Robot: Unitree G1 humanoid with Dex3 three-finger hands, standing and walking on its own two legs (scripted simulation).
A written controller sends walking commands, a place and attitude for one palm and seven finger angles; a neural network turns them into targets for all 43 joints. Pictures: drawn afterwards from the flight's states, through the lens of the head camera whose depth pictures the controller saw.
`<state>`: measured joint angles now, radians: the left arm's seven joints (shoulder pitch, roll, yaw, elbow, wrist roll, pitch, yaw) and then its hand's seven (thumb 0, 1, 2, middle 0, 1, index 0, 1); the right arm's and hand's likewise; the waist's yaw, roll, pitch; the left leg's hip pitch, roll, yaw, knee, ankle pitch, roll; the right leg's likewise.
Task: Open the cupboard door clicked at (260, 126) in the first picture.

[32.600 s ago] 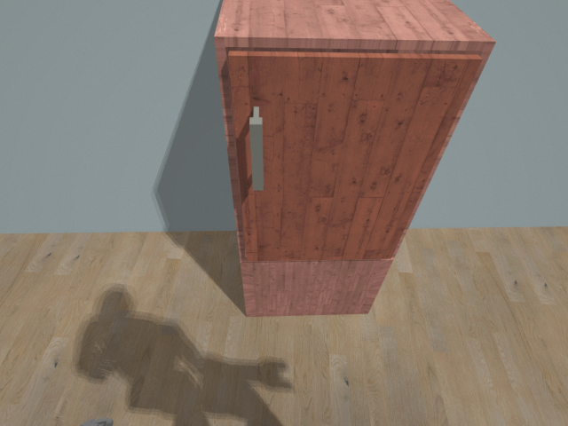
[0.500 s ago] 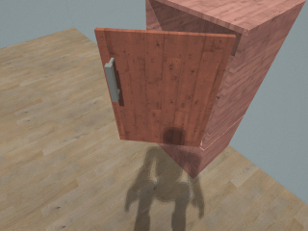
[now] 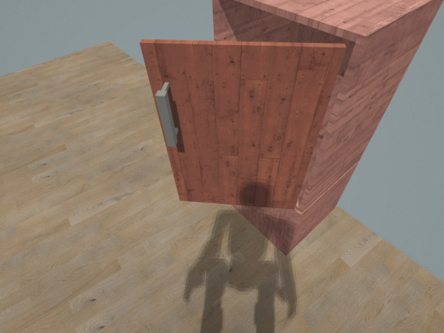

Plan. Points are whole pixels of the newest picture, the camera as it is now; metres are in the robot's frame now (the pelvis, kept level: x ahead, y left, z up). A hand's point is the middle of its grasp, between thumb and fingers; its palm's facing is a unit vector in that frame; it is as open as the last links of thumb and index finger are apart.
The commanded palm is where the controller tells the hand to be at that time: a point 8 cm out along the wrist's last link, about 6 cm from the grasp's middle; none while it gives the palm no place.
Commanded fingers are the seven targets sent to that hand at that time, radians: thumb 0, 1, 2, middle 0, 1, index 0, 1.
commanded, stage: come to a stop and stand still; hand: left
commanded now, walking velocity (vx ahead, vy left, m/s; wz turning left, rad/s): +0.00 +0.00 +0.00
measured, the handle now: (169, 115) +0.59 +0.17 +0.06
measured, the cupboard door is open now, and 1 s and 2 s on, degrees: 43 43 43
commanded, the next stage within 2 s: look again from close up in 0.06 s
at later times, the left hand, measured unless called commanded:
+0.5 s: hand out of the picture +0.02 +0.17 -0.17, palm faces +0.03 -0.98 -0.21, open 7.3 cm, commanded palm none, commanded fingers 0.00 0.90 0.90 -0.20 -0.30 -0.20 -0.30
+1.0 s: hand out of the picture +0.05 +0.20 -0.16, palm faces +0.04 -0.96 -0.29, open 7.3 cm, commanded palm none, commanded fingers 0.00 0.90 0.90 -0.20 -0.30 -0.20 -0.30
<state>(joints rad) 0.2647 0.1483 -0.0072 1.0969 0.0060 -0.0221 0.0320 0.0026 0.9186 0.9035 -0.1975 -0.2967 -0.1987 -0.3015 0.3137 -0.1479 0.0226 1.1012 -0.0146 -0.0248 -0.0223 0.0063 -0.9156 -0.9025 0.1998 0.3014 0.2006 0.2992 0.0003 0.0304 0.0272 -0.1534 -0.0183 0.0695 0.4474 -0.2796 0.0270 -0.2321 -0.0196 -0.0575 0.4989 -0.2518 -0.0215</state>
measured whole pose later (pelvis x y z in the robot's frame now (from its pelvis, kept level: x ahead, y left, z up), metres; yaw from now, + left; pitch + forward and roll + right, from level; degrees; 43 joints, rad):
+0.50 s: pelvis +0.01 -0.01 +0.00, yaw +0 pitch -1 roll +1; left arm 0.25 0.16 0.00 1.11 0.01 -0.02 0.03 0.00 0.91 0.90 -0.20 -0.30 -0.20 -0.30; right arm 0.24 -0.17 0.01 1.12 -0.01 -0.03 -0.03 0.00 -0.91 -0.90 0.20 0.30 0.20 0.30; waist 0.01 0.00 0.04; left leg -0.13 -0.01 0.06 0.42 -0.28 0.01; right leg -0.21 -0.01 -0.06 0.48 -0.25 -0.03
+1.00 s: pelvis +0.00 -0.01 +0.00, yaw +1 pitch -2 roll +0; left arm 0.24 0.23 0.02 0.99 0.01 -0.02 0.03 0.00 0.91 0.90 -0.20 -0.30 -0.20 -0.30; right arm 0.23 -0.25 -0.04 1.00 -0.02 -0.01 -0.03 0.01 -0.91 -0.90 0.20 0.30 0.20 0.30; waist -0.01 0.02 0.02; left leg -0.18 0.00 0.04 0.53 -0.32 0.01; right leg -0.23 -0.01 -0.09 0.54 -0.28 -0.04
